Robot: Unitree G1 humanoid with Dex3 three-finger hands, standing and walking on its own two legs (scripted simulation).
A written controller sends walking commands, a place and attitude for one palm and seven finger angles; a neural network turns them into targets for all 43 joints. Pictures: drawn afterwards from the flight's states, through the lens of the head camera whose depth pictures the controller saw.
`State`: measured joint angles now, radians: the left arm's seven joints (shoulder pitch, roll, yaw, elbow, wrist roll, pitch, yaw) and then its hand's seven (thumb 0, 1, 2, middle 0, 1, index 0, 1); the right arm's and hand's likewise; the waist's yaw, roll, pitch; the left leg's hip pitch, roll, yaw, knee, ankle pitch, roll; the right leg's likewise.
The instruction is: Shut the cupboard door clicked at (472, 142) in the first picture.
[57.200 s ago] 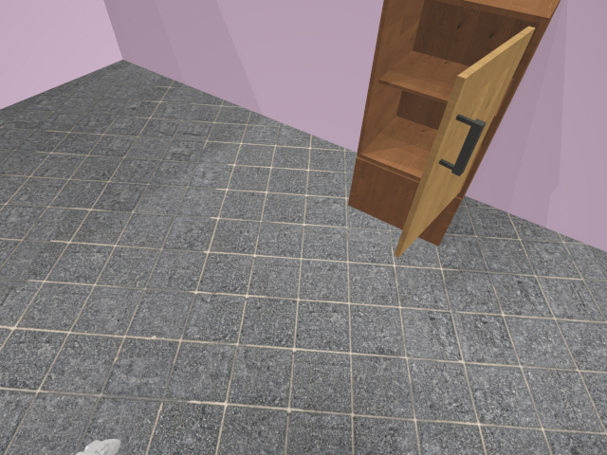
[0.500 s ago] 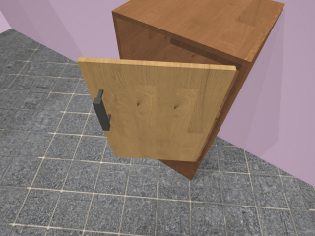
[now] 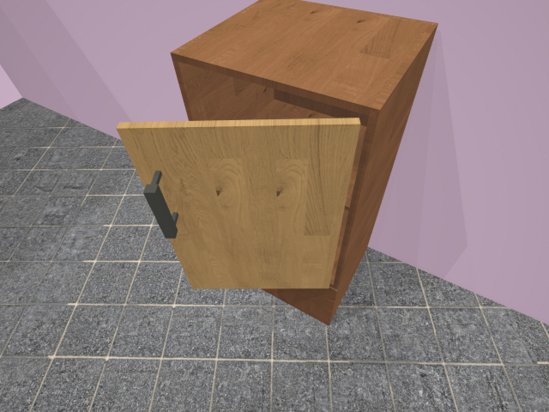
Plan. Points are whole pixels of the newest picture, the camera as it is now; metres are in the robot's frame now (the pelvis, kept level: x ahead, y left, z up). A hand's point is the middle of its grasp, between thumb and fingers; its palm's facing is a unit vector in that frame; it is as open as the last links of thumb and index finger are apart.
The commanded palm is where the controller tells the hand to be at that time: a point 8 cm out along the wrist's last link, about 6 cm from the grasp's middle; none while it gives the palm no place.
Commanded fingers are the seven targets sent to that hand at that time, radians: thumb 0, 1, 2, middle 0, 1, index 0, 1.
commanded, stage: come to a stop and stand still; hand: left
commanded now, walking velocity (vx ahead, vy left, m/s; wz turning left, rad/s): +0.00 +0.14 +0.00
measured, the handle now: (164, 205) +0.49 +0.25 -0.03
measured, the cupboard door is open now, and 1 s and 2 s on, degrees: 30 30 30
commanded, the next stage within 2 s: look again from close up in 0.16 s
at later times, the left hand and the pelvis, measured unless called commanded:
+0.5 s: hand out of the picture +0.00 +0.23 -0.18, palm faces +0.01 -0.98 -0.22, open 7.3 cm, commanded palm none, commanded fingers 0.00 0.90 0.90 -0.20 -0.30 -0.20 -0.30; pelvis -0.02 +0.05 -0.01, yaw +0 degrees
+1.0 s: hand out of the picture -0.01 +0.23 -0.18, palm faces -0.02 -0.98 -0.21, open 7.4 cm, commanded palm none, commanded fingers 0.00 0.90 0.90 -0.20 -0.30 -0.20 -0.30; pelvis -0.01 +0.04 +0.00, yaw -1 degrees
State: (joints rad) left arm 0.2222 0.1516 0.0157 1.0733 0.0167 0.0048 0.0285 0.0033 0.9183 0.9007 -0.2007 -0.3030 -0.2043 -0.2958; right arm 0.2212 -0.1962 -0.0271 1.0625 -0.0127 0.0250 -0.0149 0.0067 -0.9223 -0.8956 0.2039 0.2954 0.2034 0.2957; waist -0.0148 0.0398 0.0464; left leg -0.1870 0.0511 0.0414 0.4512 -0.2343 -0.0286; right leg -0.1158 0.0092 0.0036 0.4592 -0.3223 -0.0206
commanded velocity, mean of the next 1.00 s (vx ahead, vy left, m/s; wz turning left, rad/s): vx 0.03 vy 0.00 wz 0.00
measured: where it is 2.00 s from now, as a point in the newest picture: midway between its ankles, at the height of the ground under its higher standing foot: outside the picture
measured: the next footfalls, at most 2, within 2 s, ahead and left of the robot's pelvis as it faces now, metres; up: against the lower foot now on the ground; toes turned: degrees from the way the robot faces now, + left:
right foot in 1.42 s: +0.08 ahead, -0.09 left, +0.00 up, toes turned -3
